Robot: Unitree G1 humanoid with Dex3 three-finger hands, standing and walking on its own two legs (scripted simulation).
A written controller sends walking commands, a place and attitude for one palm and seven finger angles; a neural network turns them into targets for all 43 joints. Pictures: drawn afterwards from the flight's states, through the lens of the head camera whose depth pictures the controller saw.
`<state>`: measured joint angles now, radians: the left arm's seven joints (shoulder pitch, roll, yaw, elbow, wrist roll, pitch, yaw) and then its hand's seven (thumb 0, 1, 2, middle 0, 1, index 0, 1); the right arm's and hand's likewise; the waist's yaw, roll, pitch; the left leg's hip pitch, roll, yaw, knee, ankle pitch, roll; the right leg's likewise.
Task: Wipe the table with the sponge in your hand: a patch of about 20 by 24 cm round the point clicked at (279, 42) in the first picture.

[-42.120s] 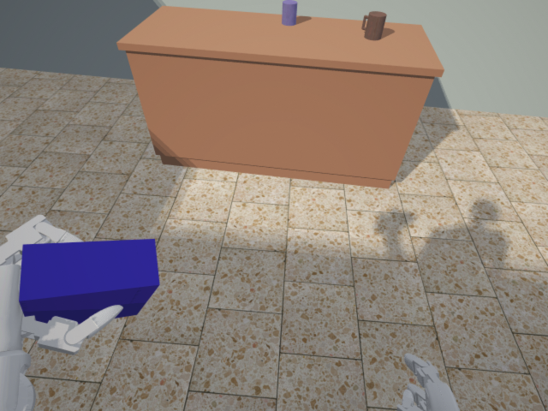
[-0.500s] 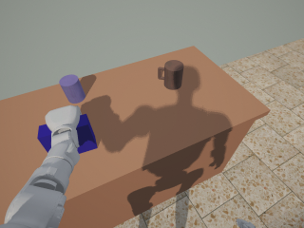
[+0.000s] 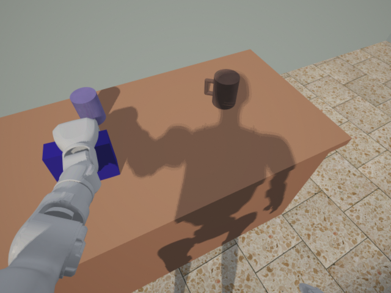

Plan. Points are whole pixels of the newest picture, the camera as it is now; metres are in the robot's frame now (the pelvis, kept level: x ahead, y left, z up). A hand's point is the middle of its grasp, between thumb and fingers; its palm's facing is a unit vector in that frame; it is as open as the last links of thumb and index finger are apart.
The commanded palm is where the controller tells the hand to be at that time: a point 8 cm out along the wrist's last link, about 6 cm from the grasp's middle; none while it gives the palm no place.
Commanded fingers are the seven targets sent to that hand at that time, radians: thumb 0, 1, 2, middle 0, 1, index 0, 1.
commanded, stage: wipe forward along the middle lane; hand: left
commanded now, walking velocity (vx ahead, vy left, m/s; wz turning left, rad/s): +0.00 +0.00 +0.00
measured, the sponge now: (87, 165) +0.40 +0.28 -0.02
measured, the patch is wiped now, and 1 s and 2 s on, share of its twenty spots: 1.00 1.00 1.00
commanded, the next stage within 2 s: slide back across to the first lane in 0.16 s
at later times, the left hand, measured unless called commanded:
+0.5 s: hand (79, 141) +0.45 +0.29 +0.03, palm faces -0.10 -0.03 -0.99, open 9.4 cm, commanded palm +0.42 +0.29 +0.07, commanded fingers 0.00 0.10 1.30 -1.20 -1.60 -1.20 -1.60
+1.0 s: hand (54, 150) +0.42 +0.34 +0.03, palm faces -0.11 -0.03 -0.99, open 9.4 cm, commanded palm +0.39 +0.33 +0.07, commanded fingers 0.00 0.10 1.30 -1.20 -1.60 -1.20 -1.60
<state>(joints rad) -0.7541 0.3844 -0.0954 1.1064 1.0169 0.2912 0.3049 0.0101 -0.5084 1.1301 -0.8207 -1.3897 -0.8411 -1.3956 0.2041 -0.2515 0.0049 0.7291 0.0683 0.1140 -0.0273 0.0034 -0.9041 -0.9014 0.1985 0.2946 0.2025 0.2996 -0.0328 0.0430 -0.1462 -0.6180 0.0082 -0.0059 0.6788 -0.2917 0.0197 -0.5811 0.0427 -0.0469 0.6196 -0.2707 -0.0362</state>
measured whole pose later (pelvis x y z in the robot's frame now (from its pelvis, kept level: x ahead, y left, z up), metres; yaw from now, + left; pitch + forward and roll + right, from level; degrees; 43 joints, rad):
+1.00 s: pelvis +0.03 +0.01 +0.01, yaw +0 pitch +13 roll -2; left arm -0.58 0.50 0.03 0.95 1.05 0.18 0.25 0.00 -0.48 1.13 -0.78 -1.43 -0.80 -1.44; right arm 0.20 -0.28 -0.02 0.70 0.07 0.14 -0.01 0.00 -0.90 -0.90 0.20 0.29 0.20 0.30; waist -0.01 0.04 -0.14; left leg -0.53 0.00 0.00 0.64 -0.33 0.04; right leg -0.48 0.04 -0.04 0.55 -0.29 -0.02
